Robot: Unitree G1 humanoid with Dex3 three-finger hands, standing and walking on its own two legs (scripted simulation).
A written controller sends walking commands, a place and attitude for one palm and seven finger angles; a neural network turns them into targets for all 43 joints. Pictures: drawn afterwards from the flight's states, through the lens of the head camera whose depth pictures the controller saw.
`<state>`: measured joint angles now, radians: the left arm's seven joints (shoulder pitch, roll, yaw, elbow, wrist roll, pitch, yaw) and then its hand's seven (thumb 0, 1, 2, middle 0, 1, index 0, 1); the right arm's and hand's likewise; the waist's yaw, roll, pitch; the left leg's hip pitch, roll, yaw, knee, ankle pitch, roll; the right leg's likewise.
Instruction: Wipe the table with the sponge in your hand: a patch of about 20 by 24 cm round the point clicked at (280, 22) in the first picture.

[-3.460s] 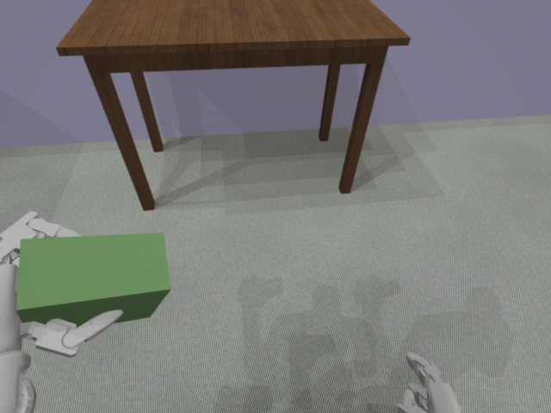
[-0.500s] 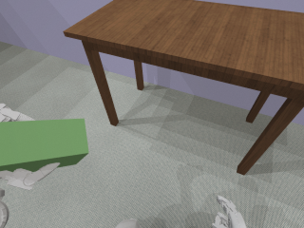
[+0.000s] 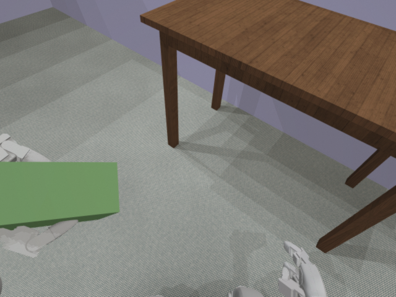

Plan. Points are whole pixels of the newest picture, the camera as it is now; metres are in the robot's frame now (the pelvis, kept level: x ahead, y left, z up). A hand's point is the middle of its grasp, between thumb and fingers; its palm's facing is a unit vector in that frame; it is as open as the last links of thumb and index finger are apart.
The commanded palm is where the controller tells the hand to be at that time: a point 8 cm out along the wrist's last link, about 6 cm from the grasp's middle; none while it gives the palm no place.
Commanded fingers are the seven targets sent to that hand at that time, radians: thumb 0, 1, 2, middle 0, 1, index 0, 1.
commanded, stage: walk to a spot facing it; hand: left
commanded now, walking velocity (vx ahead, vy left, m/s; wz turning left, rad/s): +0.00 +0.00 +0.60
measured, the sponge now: (75, 196) +0.23 +0.19 +0.16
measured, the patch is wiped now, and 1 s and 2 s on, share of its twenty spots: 0.00 0.00 0.00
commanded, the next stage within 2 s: turn to face it in 1.66 s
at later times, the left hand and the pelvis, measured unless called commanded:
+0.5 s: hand out of the picture +0.07 +0.25 +0.19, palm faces +0.67 -0.64 -0.37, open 10.2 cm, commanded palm +0.01 +0.27 +0.18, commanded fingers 0.00 0.10 1.30 -1.20 -1.60 -1.20 -1.60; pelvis -0.05 -0.04 +0.00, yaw +19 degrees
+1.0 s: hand out of the picture +0.05 +0.25 +0.17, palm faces +0.77 -0.47 -0.44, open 10.2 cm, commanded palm -0.03 +0.26 +0.18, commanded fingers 0.00 0.10 1.30 -1.20 -1.60 -1.20 -1.60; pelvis -0.01 -0.06 +0.00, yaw +33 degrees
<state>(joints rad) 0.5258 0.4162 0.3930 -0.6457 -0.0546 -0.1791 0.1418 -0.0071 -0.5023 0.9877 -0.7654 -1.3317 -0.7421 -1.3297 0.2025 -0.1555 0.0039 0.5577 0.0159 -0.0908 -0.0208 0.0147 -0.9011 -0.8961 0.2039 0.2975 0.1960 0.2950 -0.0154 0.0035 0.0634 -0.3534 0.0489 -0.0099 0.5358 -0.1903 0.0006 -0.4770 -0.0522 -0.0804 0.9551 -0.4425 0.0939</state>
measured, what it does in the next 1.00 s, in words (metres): steps on the spot, turning left: right foot, then left foot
